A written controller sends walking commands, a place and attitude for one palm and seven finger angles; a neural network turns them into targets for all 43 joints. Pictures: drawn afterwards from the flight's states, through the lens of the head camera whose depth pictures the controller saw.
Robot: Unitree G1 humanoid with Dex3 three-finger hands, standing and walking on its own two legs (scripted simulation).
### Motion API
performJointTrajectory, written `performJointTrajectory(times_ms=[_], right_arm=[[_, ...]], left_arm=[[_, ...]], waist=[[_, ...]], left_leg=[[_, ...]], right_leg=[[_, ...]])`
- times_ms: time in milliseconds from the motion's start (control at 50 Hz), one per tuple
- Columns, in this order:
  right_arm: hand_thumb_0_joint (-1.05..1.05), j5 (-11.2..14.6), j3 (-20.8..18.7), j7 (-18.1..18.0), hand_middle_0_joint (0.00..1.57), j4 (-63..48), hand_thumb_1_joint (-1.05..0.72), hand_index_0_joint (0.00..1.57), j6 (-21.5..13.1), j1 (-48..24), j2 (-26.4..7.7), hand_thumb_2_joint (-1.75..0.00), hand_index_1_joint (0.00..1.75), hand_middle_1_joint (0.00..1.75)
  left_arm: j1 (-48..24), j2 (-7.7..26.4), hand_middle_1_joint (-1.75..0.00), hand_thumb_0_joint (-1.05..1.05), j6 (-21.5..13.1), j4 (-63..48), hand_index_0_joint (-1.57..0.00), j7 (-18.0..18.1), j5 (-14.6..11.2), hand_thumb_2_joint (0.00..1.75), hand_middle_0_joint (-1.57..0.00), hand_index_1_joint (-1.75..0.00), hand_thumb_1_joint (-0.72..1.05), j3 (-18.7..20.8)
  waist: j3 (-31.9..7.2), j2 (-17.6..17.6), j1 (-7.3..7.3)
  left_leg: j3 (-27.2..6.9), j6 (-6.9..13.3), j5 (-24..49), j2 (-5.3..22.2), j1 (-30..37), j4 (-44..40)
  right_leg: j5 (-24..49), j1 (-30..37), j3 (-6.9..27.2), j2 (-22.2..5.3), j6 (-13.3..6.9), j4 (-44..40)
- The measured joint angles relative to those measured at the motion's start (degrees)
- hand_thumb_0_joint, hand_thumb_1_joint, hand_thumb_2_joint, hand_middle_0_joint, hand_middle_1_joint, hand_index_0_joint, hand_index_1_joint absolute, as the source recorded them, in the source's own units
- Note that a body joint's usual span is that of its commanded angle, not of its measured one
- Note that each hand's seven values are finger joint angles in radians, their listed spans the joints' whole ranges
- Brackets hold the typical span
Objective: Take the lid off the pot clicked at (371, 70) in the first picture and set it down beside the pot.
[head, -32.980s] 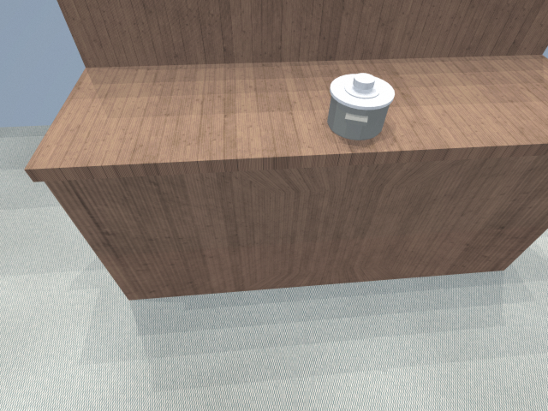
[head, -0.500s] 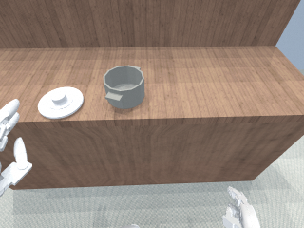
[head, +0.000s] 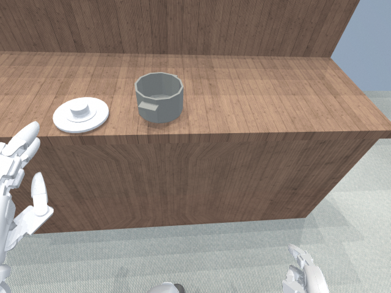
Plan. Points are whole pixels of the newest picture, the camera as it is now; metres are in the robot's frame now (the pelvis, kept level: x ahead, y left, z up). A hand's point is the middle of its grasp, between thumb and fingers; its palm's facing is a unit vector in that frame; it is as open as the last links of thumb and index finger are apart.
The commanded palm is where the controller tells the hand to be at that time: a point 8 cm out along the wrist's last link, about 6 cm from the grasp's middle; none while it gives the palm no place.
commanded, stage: step back with the hand held close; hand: left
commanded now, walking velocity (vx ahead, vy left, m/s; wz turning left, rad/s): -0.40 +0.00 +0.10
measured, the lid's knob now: (79, 107) +0.58 +0.41 +0.01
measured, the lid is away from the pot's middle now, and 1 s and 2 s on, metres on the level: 0.24 0.24 0.24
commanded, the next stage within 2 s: stop stepping back and stand still in 0.14 s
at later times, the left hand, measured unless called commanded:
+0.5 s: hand out of the picture +0.03 +0.27 +0.18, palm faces +0.34 -0.88 -0.32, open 7.4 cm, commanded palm +0.02 +0.31 +0.19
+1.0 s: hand out of the picture +0.00 +0.28 +0.18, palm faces +0.42 -0.82 -0.38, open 7.4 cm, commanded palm -0.04 +0.30 +0.19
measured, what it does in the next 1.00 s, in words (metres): walks backwards: left foot, then left foot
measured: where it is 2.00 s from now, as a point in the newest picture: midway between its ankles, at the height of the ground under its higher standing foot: outside the picture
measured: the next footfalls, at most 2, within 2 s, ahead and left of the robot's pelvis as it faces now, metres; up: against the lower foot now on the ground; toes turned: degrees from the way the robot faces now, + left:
left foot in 0.06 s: +0.13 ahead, +0.07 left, +0.00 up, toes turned +0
left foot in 0.50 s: -0.06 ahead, +0.13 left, +0.01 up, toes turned -8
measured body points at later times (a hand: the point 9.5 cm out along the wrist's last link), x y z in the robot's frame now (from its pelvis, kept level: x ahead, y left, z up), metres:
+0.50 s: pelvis -0.13 +0.04 -0.02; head -0.18 +0.09 +0.43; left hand +0.01 +0.31 +0.20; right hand +0.00 -0.22 -0.07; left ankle -0.11 +0.13 -0.73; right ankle -0.11 -0.13 -0.72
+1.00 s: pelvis -0.18 +0.03 +0.00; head -0.22 +0.04 +0.45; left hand -0.02 +0.33 +0.20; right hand -0.07 -0.23 -0.09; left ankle -0.13 +0.16 -0.68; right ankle -0.27 -0.05 -0.73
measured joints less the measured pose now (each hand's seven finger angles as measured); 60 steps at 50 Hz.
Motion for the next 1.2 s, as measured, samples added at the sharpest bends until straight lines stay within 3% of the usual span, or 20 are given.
performJointTrajectory(times_ms=[60,140,260,300,340,380,440,480,500,560,620,720,780,820,860,920,1040,1080,1160,1200], right_arm=[[0.01,0.3,0.3,-0.5,0.20,1.4,-0.91,0.21,0.7,2.2,0.2,-0.90,0.30,0.30],[0.01,0.1,0.4,-1.0,0.20,1.0,-0.91,0.20,0.9,1.0,0.5,-0.90,0.30,0.30],[0.01,-1.0,0.0,0.6,0.20,-2.5,-0.91,0.20,-1.3,0.6,-0.3,-0.90,0.30,0.30],[0.01,-0.4,-0.6,1.4,0.20,-1.9,-0.91,0.20,-0.4,0.2,-0.8,-0.90,0.30,0.30],[0.01,0.3,-0.4,0.9,0.20,-2.6,-0.91,0.20,0.3,0.4,-0.5,-0.90,0.30,0.30],[0.01,0.8,-0.6,0.5,0.20,-2.5,-0.91,0.20,1.0,2.3,-0.4,-0.90,0.30,0.30],[0.01,1.1,-0.8,-0.2,0.20,0.2,-0.91,0.20,2.9,5.9,-0.2,-0.90,0.30,0.30],[0.01,1.2,-0.3,-1.0,0.20,0.7,-0.91,0.20,3.0,7.2,-0.8,-0.90,0.30,0.30],[0.01,1.3,-0.1,-1.2,0.20,0.0,-0.91,0.20,2.0,7.3,-1.8,-0.90,0.30,0.30],[0.01,1.3,-0.3,-0.9,0.20,0.6,-0.91,0.20,-0.4,3.7,0.4,-0.90,0.30,0.30],[0.01,1.5,1.1,1.4,0.20,0.1,-0.91,0.20,-1.8,3.7,4.0,-0.90,0.30,0.30],[0.01,0.7,3.4,3.5,0.20,-1.6,-0.91,0.21,-2.0,7.4,6.7,-0.90,0.30,0.30],[0.01,0.0,3.2,2.3,0.20,-2.7,-0.90,0.21,-0.9,9.1,5.8,-0.90,0.30,0.30],[0.01,0.2,2.2,1.5,0.20,-2.6,-0.90,0.21,-0.2,8.4,3.9,-0.90,0.30,0.30],[0.01,0.4,0.7,0.6,0.20,1.2,-0.90,0.21,1.5,6.1,0.8,-0.90,0.30,0.30],[0.01,1.2,-0.9,0.2,0.20,5.3,-0.90,0.21,3.5,5.6,-0.9,-0.90,0.30,0.30],[0.02,1.4,-1.7,-1.7,0.20,3.3,-0.91,0.20,1.6,5.7,-2.9,-0.90,0.30,0.30],[0.01,0.7,-2.8,1.0,0.20,2.9,-0.91,0.20,0.5,5.5,-5.1,-0.90,0.30,0.30],[0.01,-1.3,-3.1,3.2,0.20,4.2,-0.91,0.20,3.9,0.5,-6.2,-0.90,0.30,0.30],[0.01,-2.0,-2.2,3.1,0.20,4.5,-0.91,0.20,4.6,-0.4,-5.2,-0.90,0.30,0.30]], left_arm=[[0.1,0.2,-0.31,0.01,0.2,-0.3,-0.21,-0.7,0.1,0.90,-0.21,-0.30,0.88,-1.0],[-4.7,1.1,-0.31,0.01,0.6,2.7,-0.21,-0.7,-0.8,0.90,-0.21,-0.30,0.88,0.6],[-3.0,3.0,-0.31,0.01,1.8,5.4,-0.21,-1.1,-0.2,0.90,-0.21,-0.30,0.89,2.0],[-2.3,3.7,-0.31,0.01,5.7,4.7,-0.21,-1.9,-0.8,0.90,-0.21,-0.30,0.89,1.2],[1.8,4.3,-0.31,0.01,5.7,1.3,-0.21,-1.5,-1.3,0.90,-0.21,-0.30,0.89,2.0],[6.3,4.5,-0.31,0.02,6.1,-3.4,-0.21,-1.4,-1.2,0.90,-0.21,-0.30,0.89,1.6],[9.0,3.1,-0.31,0.02,6.5,-8.4,-0.21,-1.2,-0.3,0.90,-0.21,-0.30,0.88,1.1],[6.1,1.1,-0.31,0.02,5.8,-8.5,-0.21,-0.4,0.1,0.90,-0.21,-0.30,0.88,1.2],[3.2,0.0,-0.31,0.01,5.0,-7.5,-0.21,0.1,0.0,0.90,-0.21,-0.30,0.88,1.5],[-10.4,-0.4,-0.31,0.01,3.8,1.9,-0.21,1.3,0.5,0.90,-0.21,-0.30,0.88,3.3],[-13.7,0.6,-0.31,0.01,5.9,6.2,-0.20,1.1,-0.1,0.90,-0.20,-0.30,0.89,4.2],[3.6,1.5,-0.30,0.02,6.0,-3.9,-0.20,0.3,-0.9,0.90,-0.20,-0.30,0.89,1.3],[12.6,5.3,-0.30,0.01,5.2,-9.4,-0.20,0.0,-0.3,0.90,-0.21,-0.30,0.89,1.7],[12.8,7.8,-0.31,0.01,4.1,-10.7,-0.21,-0.3,0.1,0.90,-0.21,-0.30,0.89,4.0],[7.7,6.3,-0.31,0.01,3.4,-7.7,-0.21,-0.9,0.2,0.90,-0.21,-0.30,0.88,2.8],[3.0,3.0,-0.31,0.01,2.1,-0.4,-0.22,-0.4,-0.2,0.90,-0.22,-0.30,0.88,4.2],[-3.8,-4.7,-0.31,0.01,4.1,10.0,-0.21,1.3,-0.4,0.90,-0.21,-0.30,0.89,2.7],[-8.4,-5.8,-0.30,0.01,4.3,17.1,-0.20,-0.8,2.6,0.90,-0.20,-0.30,0.89,-1.2],[-19.7,-7.0,-0.30,0.00,13.3,44.3,-0.19,-5.0,4.7,0.90,-0.19,-0.29,0.90,-9.3],[-23.1,-8.6,-0.30,0.00,16.4,56.7,-0.19,-6.1,4.6,0.90,-0.19,-0.29,0.90,-12.8]], waist=[[-3.1,-1.1,-0.93],[-1.5,-3.4,-2.41],[0.2,-0.1,-4.28],[0.6,-0.4,-3.06],[1.3,-1.8,-3.10],[1.4,-2.5,-2.78],[-3.6,-4.8,0.13],[-6.7,-4.8,1.61],[-7.3,-3.0,1.42],[-2.6,-4.2,-1.05],[-1.3,-5.1,-4.10],[-2.9,-4.9,-6.66],[-3.9,-4.4,-5.47],[-3.3,-4.8,-3.26],[-1.8,-0.5,-2.15],[-4.2,-0.7,-0.48],[-4.0,-3.1,-1.73],[-4.7,-1.7,-1.92],[-2.9,-0.7,-4.06],[-0.6,-0.9,-5.27]], left_leg=[[-1.5,-0.1,1.6,-0.8,4.1,3.0],[-0.2,4.3,4.3,-2.4,5.3,-1.0],[-2.1,3.5,12.9,-0.9,3.2,-9.4],[-1.7,3.1,13.4,-1.1,1.6,-8.4],[-1.8,0.8,3.8,-2.0,-1.5,-2.5],[-3.1,-1.4,-7.7,-3.3,-4.4,11.7],[-3.4,-1.1,-12.6,-3.3,-3.1,29.2],[-4.2,-0.4,-14.6,-0.9,4.0,22.7],[-6.4,0.0,-17.5,0.6,8.1,13.7],[-6.5,0.8,-12.6,-1.6,6.1,13.6],[-6.6,0.9,-6.1,-2.1,7.1,7.7],[-7.0,-0.1,-3.7,-0.3,10.3,-6.5],[-6.8,-0.6,-4.1,-0.4,8.2,-6.3],[-4.4,-0.3,-8.7,-1.5,2.2,4.5],[-5.5,-0.3,-11.9,-0.7,-2.9,20.2],[-3.4,-0.4,-10.1,-1.0,-5.1,31.5],[1.1,1.0,-8.3,2.1,5.4,12.0],[0.8,1.7,-1.2,2.7,6.5,6.8],[-0.7,-1.5,-7.3,-0.1,1.8,11.2],[-1.4,-2.0,-6.4,-0.8,1.3,11.4]], right_leg=[[-2.2,-0.8,0.6,-0.5,0.6,2.7],[-5.6,-5.0,2.4,-1.4,0.1,9.5],[-11.0,-10.5,1.1,1.6,-1.3,16.1],[-10.8,-8.4,1.0,0.5,-1.4,11.5],[-4.2,-7.7,0.2,-0.9,-2.0,7.6],[0.1,-7.9,-0.9,-1.7,-1.2,9.2],[-2.6,-9.1,-2.2,-4.6,-0.6,10.8],[-5.5,-11.4,-4.0,-6.3,0.2,12.5],[-8.3,-13.6,-5.1,-5.9,0.2,15.0],[-11.0,-20.7,0.8,-4.5,0.2,33.6],[-8.9,-23.6,1.7,-1.3,0.4,44.6],[-8.3,-15.6,-3.1,0.7,-1.4,24.6],[-9.0,-4.9,-6.0,0.6,-3.0,5.1],[-0.6,-0.7,-5.5,-1.4,-5.1,-1.7],[-0.5,-0.7,-7.3,0.2,-4.6,1.3],[-4.1,-0.2,-6.2,-1.3,-3.6,3.3],[-6.3,3.3,-5.4,-5.3,-1.9,3.9],[-9.0,-0.3,-6.9,-6.1,-1.0,9.9],[-17.7,-12.7,-1.6,-6.1,0.3,29.2],[-18.7,-15.4,0.2,-4.8,0.5,29.1]])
